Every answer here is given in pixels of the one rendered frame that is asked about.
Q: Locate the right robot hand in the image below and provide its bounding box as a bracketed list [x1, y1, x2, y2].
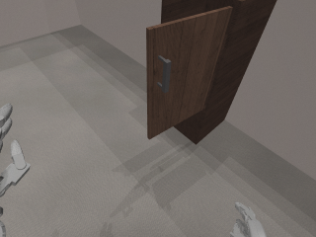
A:
[230, 201, 267, 237]

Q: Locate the left robot hand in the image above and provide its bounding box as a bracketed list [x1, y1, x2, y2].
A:
[0, 103, 31, 197]

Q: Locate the cupboard door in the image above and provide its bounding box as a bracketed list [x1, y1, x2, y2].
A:
[146, 6, 233, 140]

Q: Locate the handle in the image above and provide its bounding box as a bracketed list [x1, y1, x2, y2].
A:
[157, 55, 172, 93]

